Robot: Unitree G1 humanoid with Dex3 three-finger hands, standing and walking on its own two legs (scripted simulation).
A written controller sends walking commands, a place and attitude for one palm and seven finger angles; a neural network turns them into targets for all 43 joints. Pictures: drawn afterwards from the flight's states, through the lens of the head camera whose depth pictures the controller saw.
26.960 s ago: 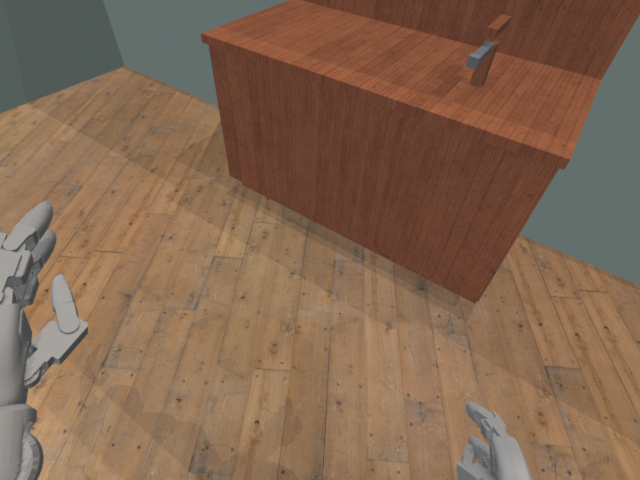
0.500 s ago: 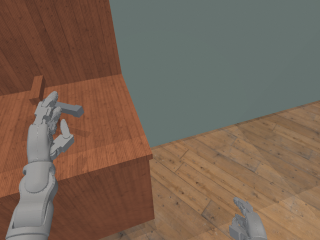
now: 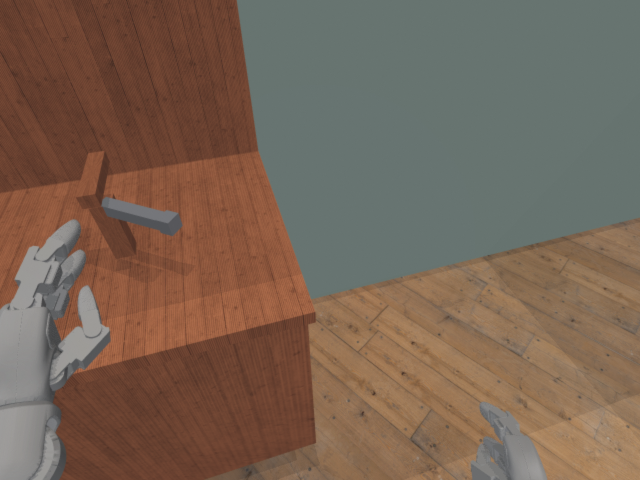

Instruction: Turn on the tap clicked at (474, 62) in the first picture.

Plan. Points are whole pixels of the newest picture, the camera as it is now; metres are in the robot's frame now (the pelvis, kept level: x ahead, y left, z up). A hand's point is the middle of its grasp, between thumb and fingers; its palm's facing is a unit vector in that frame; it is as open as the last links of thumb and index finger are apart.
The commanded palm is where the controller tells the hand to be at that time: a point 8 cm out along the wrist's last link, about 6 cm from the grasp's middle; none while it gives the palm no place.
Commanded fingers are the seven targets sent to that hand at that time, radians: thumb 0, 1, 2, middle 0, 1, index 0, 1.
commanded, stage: draw the hand back beside the body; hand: left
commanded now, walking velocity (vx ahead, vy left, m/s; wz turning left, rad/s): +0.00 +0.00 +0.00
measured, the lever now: (169, 223) +0.47 +0.31 +0.07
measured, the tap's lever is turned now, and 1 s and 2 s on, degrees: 53 53 53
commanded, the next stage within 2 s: step back with the hand held close in 0.24 s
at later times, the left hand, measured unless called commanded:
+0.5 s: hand (98, 327) +0.21 +0.25 +0.16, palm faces +0.42 -0.83 -0.37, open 7.4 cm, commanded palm +0.15 +0.28 +0.17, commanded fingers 0.00 0.90 0.90 -0.20 -0.30 -0.20 -0.30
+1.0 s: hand (20, 411) +0.12 +0.28 +0.15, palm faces +0.43 -0.82 -0.37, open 7.4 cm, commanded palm +0.07 +0.31 +0.17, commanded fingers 0.00 0.90 0.90 -0.20 -0.30 -0.20 -0.30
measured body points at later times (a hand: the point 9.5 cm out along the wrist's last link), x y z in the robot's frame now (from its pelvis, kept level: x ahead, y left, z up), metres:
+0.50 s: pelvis +0.00 +0.00 +0.00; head -0.02 -0.02 +0.45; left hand +0.18 +0.29 +0.18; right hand +0.19 -0.23 -0.09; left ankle +0.04 +0.12 -0.75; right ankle -0.03 -0.12 -0.75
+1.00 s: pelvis -0.08 +0.03 -0.01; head -0.09 +0.02 +0.44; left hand +0.09 +0.32 +0.17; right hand +0.11 -0.21 -0.08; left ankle +0.04 +0.12 -0.74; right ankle -0.03 -0.12 -0.74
